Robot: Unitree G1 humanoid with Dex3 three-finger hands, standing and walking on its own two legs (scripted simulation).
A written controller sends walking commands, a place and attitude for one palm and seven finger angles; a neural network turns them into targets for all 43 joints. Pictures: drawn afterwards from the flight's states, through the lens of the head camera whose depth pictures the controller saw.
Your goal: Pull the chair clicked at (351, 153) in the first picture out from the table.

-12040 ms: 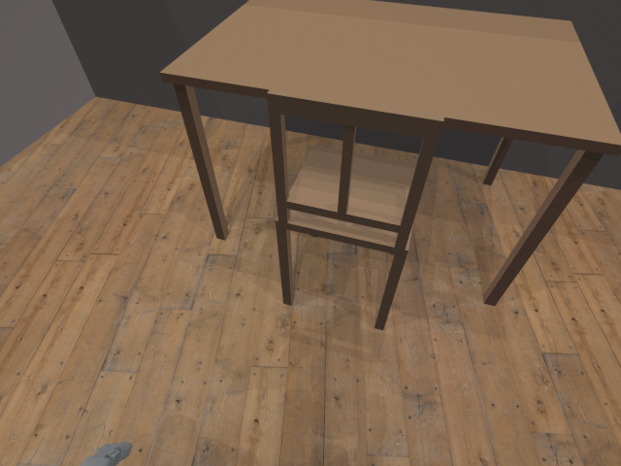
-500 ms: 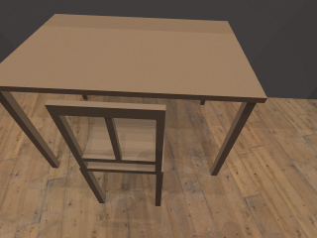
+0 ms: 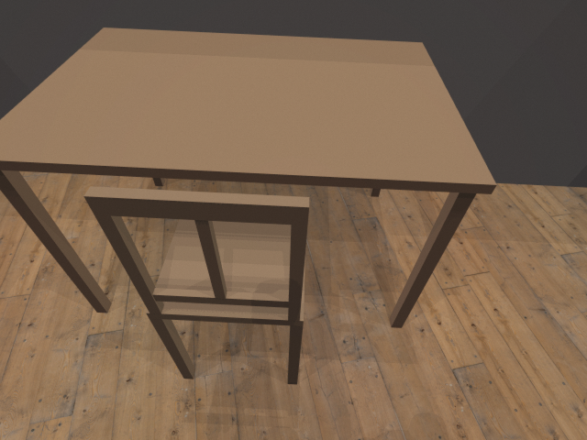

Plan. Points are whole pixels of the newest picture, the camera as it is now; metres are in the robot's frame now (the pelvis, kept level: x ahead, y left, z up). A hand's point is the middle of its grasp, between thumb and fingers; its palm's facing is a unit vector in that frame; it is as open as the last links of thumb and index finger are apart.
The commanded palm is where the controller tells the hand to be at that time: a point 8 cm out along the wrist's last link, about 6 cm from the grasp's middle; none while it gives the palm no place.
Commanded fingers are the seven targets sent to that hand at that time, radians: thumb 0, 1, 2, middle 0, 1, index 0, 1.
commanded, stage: look again from close up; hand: left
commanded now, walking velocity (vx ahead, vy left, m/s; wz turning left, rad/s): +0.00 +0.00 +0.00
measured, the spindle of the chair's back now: (213, 260) +0.45 +0.19 -0.10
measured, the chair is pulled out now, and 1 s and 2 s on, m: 0.00 0.00 0.00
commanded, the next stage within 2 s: raise the hand toward the chair's back in 0.24 s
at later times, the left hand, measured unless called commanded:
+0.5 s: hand out of the picture +0.09 +0.21 -0.10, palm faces +0.22 -0.94 -0.26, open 7.4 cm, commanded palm +0.10 +0.21 -0.07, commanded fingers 0.00 0.69 0.81 -0.18 -0.27 -0.18 -0.27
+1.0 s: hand (167, 438) +0.14 +0.17 -0.04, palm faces +0.10 -0.99 -0.06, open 11.3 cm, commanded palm +0.12 +0.22 -0.06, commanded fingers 0.00 0.11 0.56 -0.12 -0.18 -0.12 -0.18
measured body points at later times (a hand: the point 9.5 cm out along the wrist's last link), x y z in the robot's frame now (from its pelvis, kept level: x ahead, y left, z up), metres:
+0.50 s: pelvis -0.02 +0.01 -0.01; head +0.00 -0.01 +0.44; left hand +0.08 +0.26 -0.08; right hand +0.03 -0.24 -0.15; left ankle -0.02 +0.11 -0.74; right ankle -0.01 -0.11 -0.74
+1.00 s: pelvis -0.05 -0.01 -0.12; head +0.02 -0.01 +0.33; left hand +0.12 +0.22 -0.03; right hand +0.21 -0.18 -0.18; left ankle -0.02 +0.11 -0.74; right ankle -0.01 -0.11 -0.74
